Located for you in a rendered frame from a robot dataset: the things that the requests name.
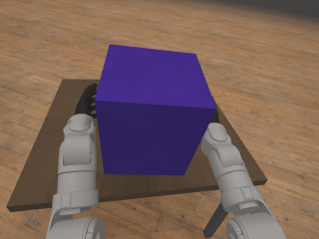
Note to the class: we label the left robot hand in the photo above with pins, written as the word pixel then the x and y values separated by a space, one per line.
pixel 84 105

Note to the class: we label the left robot upper arm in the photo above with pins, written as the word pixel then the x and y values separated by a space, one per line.
pixel 78 228

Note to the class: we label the robot right forearm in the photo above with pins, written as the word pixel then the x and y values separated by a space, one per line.
pixel 238 194

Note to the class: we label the right robot hand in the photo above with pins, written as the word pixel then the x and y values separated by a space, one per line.
pixel 215 116

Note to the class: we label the right robot upper arm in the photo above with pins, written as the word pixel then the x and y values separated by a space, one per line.
pixel 260 225

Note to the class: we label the robot left forearm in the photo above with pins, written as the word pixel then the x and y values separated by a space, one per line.
pixel 77 166

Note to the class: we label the table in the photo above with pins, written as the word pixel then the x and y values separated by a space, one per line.
pixel 38 181

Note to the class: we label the carton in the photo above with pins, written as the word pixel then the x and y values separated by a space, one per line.
pixel 153 108

